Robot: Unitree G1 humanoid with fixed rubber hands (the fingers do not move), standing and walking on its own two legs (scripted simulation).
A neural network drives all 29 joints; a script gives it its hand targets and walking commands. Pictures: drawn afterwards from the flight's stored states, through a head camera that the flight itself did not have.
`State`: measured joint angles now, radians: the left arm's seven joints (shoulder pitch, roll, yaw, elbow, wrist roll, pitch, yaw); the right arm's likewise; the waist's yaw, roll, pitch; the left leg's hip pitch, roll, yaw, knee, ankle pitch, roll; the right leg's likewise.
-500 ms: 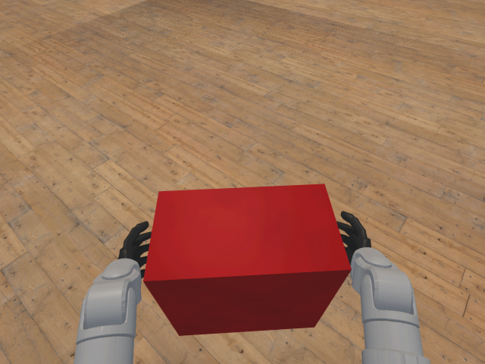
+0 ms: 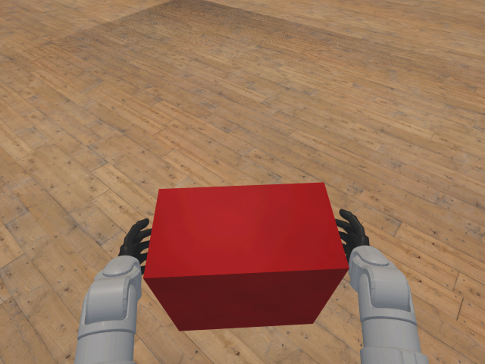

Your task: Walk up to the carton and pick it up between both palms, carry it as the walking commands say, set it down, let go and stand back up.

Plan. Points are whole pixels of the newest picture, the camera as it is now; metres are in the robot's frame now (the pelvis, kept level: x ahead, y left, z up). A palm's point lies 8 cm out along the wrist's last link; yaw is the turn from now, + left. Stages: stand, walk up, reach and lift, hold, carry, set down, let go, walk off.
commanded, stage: carry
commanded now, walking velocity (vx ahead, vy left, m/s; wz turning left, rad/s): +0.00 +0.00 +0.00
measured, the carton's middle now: (244, 263) +0.31 +0.00 -0.03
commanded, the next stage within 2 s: none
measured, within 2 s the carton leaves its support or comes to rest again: neither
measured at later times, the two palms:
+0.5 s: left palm (117, 269) +0.26 +0.20 +0.05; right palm (347, 257) +0.28 -0.17 +0.05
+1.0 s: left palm (128, 265) +0.27 +0.19 +0.04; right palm (352, 258) +0.28 -0.19 +0.04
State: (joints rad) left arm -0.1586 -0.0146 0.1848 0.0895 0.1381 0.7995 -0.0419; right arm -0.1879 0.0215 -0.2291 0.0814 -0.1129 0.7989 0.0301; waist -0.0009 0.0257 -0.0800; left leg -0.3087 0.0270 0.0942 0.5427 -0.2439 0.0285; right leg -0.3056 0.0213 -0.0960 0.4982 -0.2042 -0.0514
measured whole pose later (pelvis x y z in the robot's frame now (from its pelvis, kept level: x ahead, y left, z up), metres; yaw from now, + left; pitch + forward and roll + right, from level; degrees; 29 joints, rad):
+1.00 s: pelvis +0.01 +0.00 +0.00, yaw +0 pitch +1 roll +0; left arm -0.09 -0.03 0.18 0.03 0.14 0.78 -0.04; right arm -0.11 0.05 -0.24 0.03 -0.11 0.76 0.04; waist 0.00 0.03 -0.08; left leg -0.30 0.01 0.09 0.52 -0.24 0.03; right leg -0.31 0.00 -0.10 0.51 -0.22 -0.04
